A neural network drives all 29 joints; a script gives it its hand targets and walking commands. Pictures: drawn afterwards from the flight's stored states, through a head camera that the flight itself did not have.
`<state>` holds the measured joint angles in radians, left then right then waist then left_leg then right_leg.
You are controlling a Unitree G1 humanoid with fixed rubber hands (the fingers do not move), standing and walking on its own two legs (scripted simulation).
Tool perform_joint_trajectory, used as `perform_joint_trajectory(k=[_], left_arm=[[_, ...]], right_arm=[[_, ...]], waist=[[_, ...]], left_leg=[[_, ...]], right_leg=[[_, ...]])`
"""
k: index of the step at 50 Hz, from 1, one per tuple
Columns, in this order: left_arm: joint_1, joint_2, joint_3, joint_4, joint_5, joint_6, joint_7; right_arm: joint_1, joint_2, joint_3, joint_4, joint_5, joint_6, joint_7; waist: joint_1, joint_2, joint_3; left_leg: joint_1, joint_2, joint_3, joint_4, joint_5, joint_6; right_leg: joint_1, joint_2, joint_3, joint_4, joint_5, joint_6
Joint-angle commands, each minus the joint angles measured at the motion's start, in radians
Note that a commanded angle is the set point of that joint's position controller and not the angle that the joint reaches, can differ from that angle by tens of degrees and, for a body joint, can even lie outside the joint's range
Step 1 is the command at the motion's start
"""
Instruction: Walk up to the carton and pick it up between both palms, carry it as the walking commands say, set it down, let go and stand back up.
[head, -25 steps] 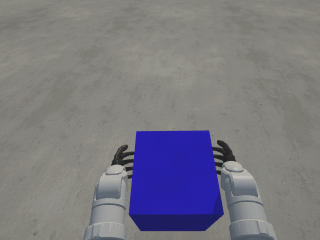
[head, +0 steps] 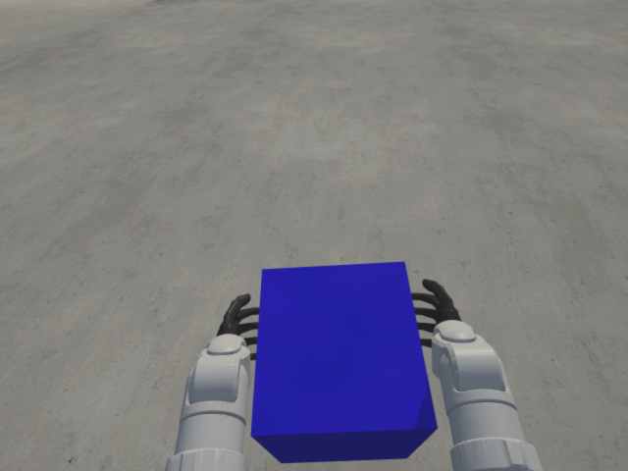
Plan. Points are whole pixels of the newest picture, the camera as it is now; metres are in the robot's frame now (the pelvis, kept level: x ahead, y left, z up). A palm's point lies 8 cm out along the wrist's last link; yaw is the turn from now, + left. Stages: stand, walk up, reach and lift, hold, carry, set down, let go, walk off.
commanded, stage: hold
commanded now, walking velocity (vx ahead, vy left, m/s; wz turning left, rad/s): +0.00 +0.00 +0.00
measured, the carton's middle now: (338, 369) +0.30 +0.00 -0.05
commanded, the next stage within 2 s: carry in 0.44 s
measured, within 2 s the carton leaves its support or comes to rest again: neither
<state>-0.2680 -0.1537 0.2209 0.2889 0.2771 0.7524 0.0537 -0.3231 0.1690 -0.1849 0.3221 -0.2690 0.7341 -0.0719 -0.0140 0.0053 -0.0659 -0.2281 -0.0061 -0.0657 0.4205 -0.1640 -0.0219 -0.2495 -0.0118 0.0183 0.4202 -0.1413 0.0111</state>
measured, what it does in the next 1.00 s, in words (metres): walks ahead: right foot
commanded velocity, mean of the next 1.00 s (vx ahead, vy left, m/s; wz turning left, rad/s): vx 0.60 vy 0.00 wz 0.00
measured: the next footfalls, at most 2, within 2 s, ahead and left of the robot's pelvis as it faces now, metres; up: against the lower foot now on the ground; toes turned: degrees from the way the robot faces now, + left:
right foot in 0.94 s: +0.21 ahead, -0.13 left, +0.00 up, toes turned +0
left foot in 1.16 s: +0.37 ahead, +0.14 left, +0.00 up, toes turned +1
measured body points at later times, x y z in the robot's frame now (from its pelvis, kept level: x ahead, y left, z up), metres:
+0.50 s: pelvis +0.03 +0.00 +0.00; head +0.00 +0.00 +0.45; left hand +0.33 +0.15 +0.03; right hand +0.34 -0.14 +0.03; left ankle +0.04 +0.13 -0.74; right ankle +0.06 -0.13 -0.74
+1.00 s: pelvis +0.18 +0.02 +0.00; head +0.19 +0.03 +0.45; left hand +0.48 +0.17 +0.07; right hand +0.49 -0.12 +0.07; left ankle +0.07 +0.12 -0.73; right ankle +0.17 -0.13 -0.74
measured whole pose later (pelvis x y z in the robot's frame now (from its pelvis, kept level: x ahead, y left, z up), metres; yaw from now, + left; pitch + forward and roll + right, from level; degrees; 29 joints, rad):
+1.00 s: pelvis +0.18 +0.02 +0.00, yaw +0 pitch +7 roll -2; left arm -0.27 -0.16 0.16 -0.20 0.09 1.21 0.18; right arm -0.32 0.17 -0.11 -0.14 -0.18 1.19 -0.15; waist -0.01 0.03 -0.13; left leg -0.25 0.00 -0.01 0.62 -0.37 0.04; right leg -0.32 -0.01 0.00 0.41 -0.19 0.02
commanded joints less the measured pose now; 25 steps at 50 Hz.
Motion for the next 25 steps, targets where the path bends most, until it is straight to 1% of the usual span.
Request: perform_joint_trajectory(k=[1,4,6,10,13,16,21,22,23,24,25], left_arm=[[-0.928,-1.037,-0.578,-0.092,-0.314,-0.106,-0.354],[-0.953,-1.037,-0.561,-0.082,-0.310,-0.112,-0.356],[-0.949,-1.043,-0.556,-0.078,-0.311,-0.113,-0.356],[-0.908,-1.060,-0.570,-0.097,-0.323,-0.111,-0.353],[-0.868,-1.073,-0.598,-0.133,-0.339,-0.106,-0.346],[-0.818,-1.078,-0.626,-0.182,-0.356,-0.096,-0.336],[-0.664,-1.078,-0.657,-0.205,-0.366,-0.068,-0.316],[-0.755,-1.064,-0.688,-0.192,-0.395,-0.087,-0.304],[-0.787,-1.082,-0.726,-0.272,-0.423,-0.072,-0.294],[-0.790,-1.076,-0.728,-0.286,-0.426,-0.057,-0.293],[-0.798,-1.068,-0.738,-0.302,-0.436,-0.044,-0.290]], right_arm=[[-0.673,1.101,0.478,0.035,0.273,-0.068,0.368],[-0.676,1.104,0.455,0.076,0.267,-0.068,0.375],[-0.671,1.108,0.452,0.087,0.269,-0.069,0.379],[-0.647,1.117,0.473,0.071,0.284,-0.070,0.382],[-0.600,1.114,0.496,0.049,0.292,-0.068,0.379],[-0.547,1.109,0.530,0.006,0.307,-0.061,0.370],[-0.452,1.088,0.588,-0.082,0.331,-0.048,0.349],[-0.628,1.009,0.595,-0.137,0.371,-0.061,0.348],[-0.632,1.032,0.620,-0.183,0.396,-0.039,0.336],[-0.648,1.038,0.629,-0.206,0.404,-0.028,0.329],[-0.652,1.037,0.634,-0.211,0.409,-0.017,0.323]], waist=[[0.013,0.003,-0.289],[0.010,0.010,-0.277],[0.010,0.011,-0.279],[0.013,0.006,-0.317],[0.011,0.008,-0.353],[0.014,0.008,-0.403],[0.026,0.009,-0.470],[0.018,-0.028,-0.525],[0.016,-0.051,-0.555],[0.025,-0.094,-0.515],[0.040,-0.160,-0.402]], left_leg=[[0.017,-0.093,0.021,-0.065,-0.255,0.040],[0.004,-0.084,0.016,-0.067,-0.269,0.040],[0.009,-0.082,0.013,-0.066,-0.256,0.037],[0.050,-0.085,0.012,-0.058,-0.170,0.028],[0.084,-0.086,0.012,-0.055,-0.073,0.022],[0.118,-0.089,0.010,-0.048,0.055,0.015],[0.185,-0.091,0.005,-0.045,0.291,0.000],[0.126,0.139,0.000,0.145,0.371,0.017],[0.049,0.085,0.026,0.163,0.151,0.029],[-0.083,0.049,0.061,0.178,-0.139,0.036],[-0.275,0.004,0.096,0.214,-0.390,0.031]], right_leg=[[0.236,0.081,0.047,-0.049,-0.241,-0.009],[0.232,0.081,0.044,-0.041,-0.242,-0.008],[0.230,0.081,0.042,-0.037,-0.225,-0.009],[0.228,0.080,0.040,-0.031,-0.138,-0.011],[0.241,0.088,0.037,-0.023,-0.039,-0.013],[0.272,0.095,0.041,-0.018,0.081,-0.011],[0.329,0.103,0.051,-0.020,0.302,-0.003],[0.309,-0.184,0.047,0.116,0.452,-0.038],[0.329,-0.151,0.047,0.115,0.225,-0.057],[0.360,-0.168,0.097,0.048,-0.109,-0.079],[0.348,-0.213,0.197,-0.079,-0.453,-0.113]])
